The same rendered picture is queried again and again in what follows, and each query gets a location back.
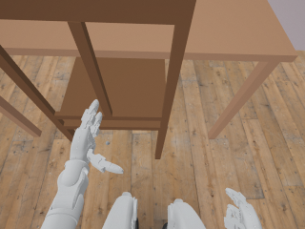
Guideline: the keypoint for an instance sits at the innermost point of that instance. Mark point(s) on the chair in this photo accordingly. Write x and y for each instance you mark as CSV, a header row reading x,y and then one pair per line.
x,y
133,93

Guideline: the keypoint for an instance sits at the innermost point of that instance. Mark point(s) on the robot left forearm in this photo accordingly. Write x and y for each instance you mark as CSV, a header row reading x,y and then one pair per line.
x,y
67,205

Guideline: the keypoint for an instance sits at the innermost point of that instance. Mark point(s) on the robot right thigh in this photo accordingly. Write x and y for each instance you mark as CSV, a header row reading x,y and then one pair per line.
x,y
182,216

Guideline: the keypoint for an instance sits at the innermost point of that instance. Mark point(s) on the table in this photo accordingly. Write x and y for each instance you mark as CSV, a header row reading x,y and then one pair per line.
x,y
221,30

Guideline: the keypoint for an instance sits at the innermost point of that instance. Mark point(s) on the robot left thigh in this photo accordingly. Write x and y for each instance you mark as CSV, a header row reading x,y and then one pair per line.
x,y
122,214

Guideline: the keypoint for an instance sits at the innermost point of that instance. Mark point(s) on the robot left hand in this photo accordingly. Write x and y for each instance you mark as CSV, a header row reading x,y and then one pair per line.
x,y
83,139

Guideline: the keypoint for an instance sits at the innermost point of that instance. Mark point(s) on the robot right hand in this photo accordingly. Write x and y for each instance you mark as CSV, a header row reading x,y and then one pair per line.
x,y
243,217

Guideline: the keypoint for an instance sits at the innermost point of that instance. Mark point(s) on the robot thigh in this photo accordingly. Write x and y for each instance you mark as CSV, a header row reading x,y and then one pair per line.
x,y
122,214
182,216

